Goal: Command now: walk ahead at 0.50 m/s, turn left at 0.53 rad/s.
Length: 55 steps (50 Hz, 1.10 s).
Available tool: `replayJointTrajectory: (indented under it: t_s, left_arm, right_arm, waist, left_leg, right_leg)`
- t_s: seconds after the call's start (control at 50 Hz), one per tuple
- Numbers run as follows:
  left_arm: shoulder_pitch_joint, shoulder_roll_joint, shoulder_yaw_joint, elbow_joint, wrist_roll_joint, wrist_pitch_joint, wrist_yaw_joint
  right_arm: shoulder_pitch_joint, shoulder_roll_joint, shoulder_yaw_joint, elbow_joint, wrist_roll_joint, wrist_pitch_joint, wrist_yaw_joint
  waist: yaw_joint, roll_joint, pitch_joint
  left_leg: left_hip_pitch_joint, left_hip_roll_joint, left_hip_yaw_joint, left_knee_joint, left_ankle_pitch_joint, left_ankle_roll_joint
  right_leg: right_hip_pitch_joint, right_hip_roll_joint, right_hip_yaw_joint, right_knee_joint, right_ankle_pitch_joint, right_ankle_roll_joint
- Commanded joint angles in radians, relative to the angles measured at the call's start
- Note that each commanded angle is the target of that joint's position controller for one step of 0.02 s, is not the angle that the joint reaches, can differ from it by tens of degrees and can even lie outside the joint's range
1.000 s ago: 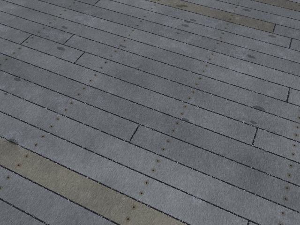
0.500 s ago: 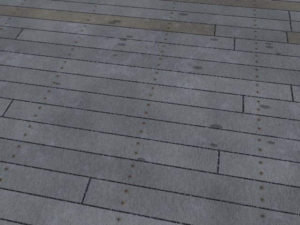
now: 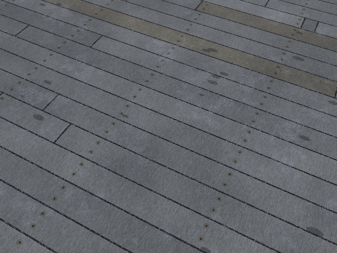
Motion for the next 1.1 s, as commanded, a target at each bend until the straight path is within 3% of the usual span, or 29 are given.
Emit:
replayJointTrajectory:
  t_s: [0.02, 0.08, 0.12, 0.18, 0.22, 0.28, 0.32, 0.34, 0.36, 0.38, 0.4, 0.42, 0.44, 0.46, 0.48, 0.52, 0.58, 0.68, 0.76, 0.8, 0.84, 0.86, 0.88, 0.9, 0.92, 0.94, 0.96, 1.0, 1.1]
  left_arm:
    - [-0.074, 0.145, 0.033, -0.124, 0.023, -0.052, 0.002]
    - [-0.043, 0.112, 0.03, -0.128, 0.034, -0.018, 0.001]
    - [-0.108, 0.083, 0.017, -0.152, 0.037, -0.008, 0.003]
    - [-0.22, 0.052, 0.002, -0.175, 0.032, -0.014, -0.005]
    - [-0.278, 0.063, 0.004, -0.191, 0.017, -0.02, -0.013]
    - [-0.294, 0.101, 0.019, -0.2, 0.01, -0.031, -0.024]
    - [-0.234, 0.126, 0.033, -0.187, 0.008, -0.041, -0.026]
    - [-0.148, 0.145, 0.046, -0.165, 0.012, -0.046, -0.021]
    - [-0.021, 0.184, 0.061, -0.151, 0.031, -0.051, -0.014]
    - [0.101, 0.266, 0.08, -0.136, 0.049, -0.044, -0.008]
    - [0.14, 0.25, 0.081, -0.105, 0.025, -0.031, -0.018]
    - [0.083, 0.155, 0.057, -0.126, 0.017, -0.026, -0.015]
    - [0.034, 0.121, 0.046, -0.13, 0.021, -0.017, -0.01]
    - [-0.006, 0.104, 0.037, -0.125, 0.028, -0.012, -0.009]
    - [-0.021, 0.085, 0.029, -0.114, 0.033, -0.013, -0.01]
    - [-0.022, 0.077, 0.027, -0.092, 0.03, -0.021, -0.015]
    - [-0.008, 0.117, 0.04, -0.058, 0.019, -0.029, -0.021]
    - [0.023, 0.163, 0.048, -0.015, 0.0, -0.012, -0.019]
    - [0.096, 0.191, 0.053, 0.036, -0.013, 0.009, -0.018]
    - [0.097, 0.204, 0.055, 0.053, -0.019, 0.022, -0.015]
    - [0.09, 0.175, 0.037, 0.058, -0.016, 0.027, -0.01]
    - [0.091, 0.1, 0.006, 0.024, 0.022, 0.02, -0.01]
    - [0.198, 0.023, -0.016, 0.015, 0.004, 0.004, -0.015]
    - [0.119, 0.143, 0.015, 0.027, -0.022, -0.003, -0.017]
    - [0.049, 0.165, 0.026, 0.0, -0.033, -0.005, -0.019]
    - [0.022, 0.148, 0.025, 0.001, -0.024, -0.001, -0.013]
    - [0.021, 0.137, 0.029, 0.004, -0.011, 0.009, -0.01]
    - [0.066, 0.096, 0.026, 0.021, -0.014, 0.035, -0.01]
    - [-0.016, 0.056, 0.021, -0.013, -0.006, 0.056, -0.012]
  right_arm:
    - [0.07, -0.104, -0.027, -0.061, -0.011, -0.016, -0.015]
    - [0.056, -0.12, -0.03, -0.075, -0.011, -0.015, -0.028]
    - [0.074, -0.151, -0.039, -0.071, -0.007, -0.012, -0.043]
    - [0.114, -0.16, -0.043, -0.061, 0.001, 0.003, -0.056]
    - [0.159, -0.16, -0.043, -0.048, 0.002, 0.012, -0.059]
    - [0.188, -0.148, -0.041, -0.04, 0.006, 0.021, -0.063]
    - [0.169, -0.147, -0.043, -0.047, 0.001, 0.025, -0.064]
    - [0.153, -0.127, -0.037, -0.056, -0.002, 0.024, -0.062]
    - [0.147, -0.077, -0.018, -0.072, -0.011, 0.02, -0.056]
    - [0.256, -0.006, 0.004, -0.094, -0.008, 0.012, -0.057]
    - [0.306, -0.048, 0.008, -0.106, 0.015, 0.005, -0.055]
    - [0.233, -0.141, -0.016, -0.091, 0.021, 0.01, -0.056]
    - [0.14, -0.161, -0.023, -0.109, 0.008, 0.016, -0.055]
    - [0.097, -0.146, -0.024, -0.123, -0.004, 0.018, -0.054]
    - [0.081, -0.126, -0.025, -0.13, -0.007, 0.02, -0.049]
    - [0.108, -0.07, -0.014, -0.127, 0.003, 0.025, -0.042]
    - [0.06, -0.032, 0.002, -0.144, -0.009, 0.026, -0.039]
    - [-0.086, -0.012, 0.023, -0.165, -0.012, 0.0, -0.014]
    - [-0.176, -0.036, 0.018, -0.2, -0.003, -0.008, -0.003]
    - [-0.143, -0.063, 0.006, -0.197, -0.008, -0.011, -0.002]
    - [0.108, -0.142, -0.039, -0.126, -0.019, -0.012, -0.017]
    - [0.292, -0.233, -0.063, -0.1, -0.032, -0.004, -0.035]
    - [0.286, -0.264, -0.06, -0.098, -0.038, -0.001, -0.033]
    - [0.262, -0.168, -0.038, -0.1, -0.029, -0.004, -0.03]
    - [0.204, -0.133, -0.024, -0.095, -0.021, -0.01, -0.029]
    - [0.14, -0.1, -0.014, -0.093, -0.023, -0.016, -0.026]
    - [0.091, -0.07, -0.008, -0.092, -0.027, -0.023, -0.022]
    - [0.052, -0.05, -0.009, -0.078, -0.037, -0.043, -0.021]
    - [0.064, -0.079, -0.024, -0.025, -0.045, -0.059, -0.039]
  waist:
    - [-0.019, 0.006, -0.131]
    - [0.02, 0.024, -0.098]
    - [0.005, 0.03, -0.069]
    - [-0.046, 0.068, -0.065]
    - [-0.075, 0.08, -0.069]
    - [-0.068, 0.098, -0.072]
    - [-0.026, 0.128, -0.08]
    - [0.023, 0.125, -0.118]
    - [0.085, 0.077, -0.236]
    - [0.071, -0.143, -0.39]
    - [0.057, -0.344, -0.419]
    - [0.084, -0.189, -0.273]
    - [0.089, -0.109, -0.17]
    - [0.07, -0.069, -0.102]
    - [0.051, -0.078, -0.066]
    - [0.024, -0.108, -0.055]
    - [0.019, -0.081, -0.041]
    - [0.062, -0.06, -0.029]
    - [0.078, -0.078, -0.009]
    - [0.037, -0.091, -0.031]
    - [-0.1, -0.068, -0.183]
    - [-0.16, 0.09, -0.345]
    - [-0.089, 0.304, -0.461]
    - [-0.127, 0.162, -0.355]
    - [-0.106, 0.144, -0.221]
    - [-0.07, 0.092, -0.161]
    - [-0.04, 0.103, -0.11]
    - [0.005, 0.116, -0.092]
    - [0.009, 0.058, -0.031]
  left_leg:
    - [0.396, 0.282, -0.46, -0.308, 0.157, 0.213]
    - [0.249, 0.249, -0.37, -0.347, 0.313, 0.218]
    - [0.178, 0.208, -0.303, -0.358, 0.332, 0.194]
    - [0.128, 0.141, -0.246, -0.331, 0.243, 0.129]
    - [0.146, 0.154, -0.287, -0.313, 0.174, 0.114]
    - [0.253, 0.196, -0.388, -0.229, 0.108, 0.094]
    - [0.287, 0.215, -0.437, -0.16, 0.139, 0.074]
    - [0.273, 0.182, -0.422, -0.081, 0.193, 0.05]
    - [0.197, 0.131, -0.368, 0.128, 0.157, 0.016]
    - [-0.086, -0.008, -0.234, 0.467, -0.178, -0.054]
    - [-0.315, 0.014, -0.195, 0.67, -0.422, -0.077]
    - [-0.377, 0.075, -0.212, 0.746, -0.333, -0.086]
    - [-0.371, 0.108, -0.169, 0.743, -0.25, -0.091]
    - [-0.344, 0.136, -0.157, 0.704, -0.196, -0.094]
    - [-0.308, 0.16, -0.158, 0.655, -0.16, -0.092]
    - [-0.243, 0.172, -0.14, 0.586, -0.141, -0.092]
    - [-0.263, 0.179, -0.126, 0.431, -0.085, -0.104]
    - [-0.171, 0.169, -0.043, 0.114, 0.155, -0.104]
    - [-0.145, 0.145, -0.024, -0.001, 0.121, -0.074]
    - [-0.046, 0.116, -0.002, -0.055, 0.071, -0.042]
    - [0.353, 0.101, 0.002, -0.092, 0.114, 0.007]
    - [0.658, 0.343, -0.261, -0.059, 0.158, 0.075]
    - [0.832, 0.52, -0.681, -0.201, -0.059, 0.206]
    - [0.737, 0.485, -0.64, -0.253, -0.169, 0.17]
    - [0.615, 0.451, -0.487, -0.276, -0.141, 0.134]
    - [0.498, 0.408, -0.388, -0.309, -0.072, 0.113]
    - [0.408, 0.372, -0.303, -0.346, -0.009, 0.102]
    - [0.309, 0.347, -0.198, -0.407, 0.085, 0.095]
    - [0.304, 0.337, -0.007, -0.453, 0.26, 0.09]
  right_leg:
    - [-0.378, -0.084, 0.095, -0.029, 0.098, -0.008]
    - [-0.311, -0.092, 0.064, -0.16, 0.133, 0.036]
    - [-0.297, -0.074, 0.036, -0.304, 0.246, 0.065]
    - [-0.206, -0.018, 0.018, -0.552, 0.485, 0.076]
    - [-0.168, 0.011, 0.022, -0.635, 0.548, 0.076]
    - [-0.164, 0.016, 0.066, -0.714, 0.488, 0.048]
    - [-0.101, 0.012, 0.065, -0.736, 0.41, 0.01]
    - [0.023, 0.01, 0.05, -0.774, 0.417, -0.02]
    - [0.25, -0.098, 0.137, -0.747, 0.39, -0.078]
    - [0.606, -0.328, 0.49, -0.769, 0.277, -0.208]
    - [0.678, -0.442, 0.83, -0.871, 0.005, -0.291]
    - [0.562, -0.396, 0.72, -0.906, -0.121, -0.247]
    - [0.433, -0.348, 0.55, -0.912, -0.034, -0.203]
    - [0.317, -0.303, 0.435, -0.934, 0.097, -0.188]
    - [0.241, -0.264, 0.354, -0.959, 0.19, -0.181]
    - [0.168, -0.229, 0.256, -1.005, 0.278, -0.188]
    - [0.163, -0.239, 0.175, -1.049, 0.401, -0.226]
    - [0.172, -0.199, 0.033, -1.058, 0.488, -0.199]
    - [0.268, -0.249, 0.038, -1.025, 0.527, -0.179]
    - [0.296, -0.256, 0.035, -0.946, 0.683, -0.158]
    - [0.174, -0.176, -0.027, -0.643, 0.822, -0.103]
    - [-0.057, -0.105, -0.067, -0.295, 0.443, -0.055]
    - [-0.352, 0.036, 0.027, -0.02, -0.144, -0.02]
    - [-0.447, -0.013, 0.116, 0.073, -0.122, -0.024]
    - [-0.488, -0.054, 0.095, 0.063, -0.025, -0.033]
    - [-0.451, -0.093, 0.08, 0.024, 0.061, -0.028]
    - [-0.416, -0.115, 0.082, -0.021, 0.123, -0.02]
    - [-0.327, -0.135, 0.088, -0.042, 0.193, -0.005]
    - [-0.406, -0.128, 0.107, -0.21, 0.377, 0.019]
Velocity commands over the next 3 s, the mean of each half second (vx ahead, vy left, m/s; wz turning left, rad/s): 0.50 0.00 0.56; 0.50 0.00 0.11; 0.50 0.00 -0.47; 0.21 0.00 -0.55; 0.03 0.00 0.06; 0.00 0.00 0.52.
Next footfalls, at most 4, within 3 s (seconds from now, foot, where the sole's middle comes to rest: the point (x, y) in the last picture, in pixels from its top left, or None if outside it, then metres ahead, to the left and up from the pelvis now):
0.36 right None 0.41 -0.12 -0.76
0.84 left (118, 217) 0.57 0.22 -0.76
1.38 right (159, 144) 0.92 0.07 -0.76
1.82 left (125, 104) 1.17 0.24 -0.76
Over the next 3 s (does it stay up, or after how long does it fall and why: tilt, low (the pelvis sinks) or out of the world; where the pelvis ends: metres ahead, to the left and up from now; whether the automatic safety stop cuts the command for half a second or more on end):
stays up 1.07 0.15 0.01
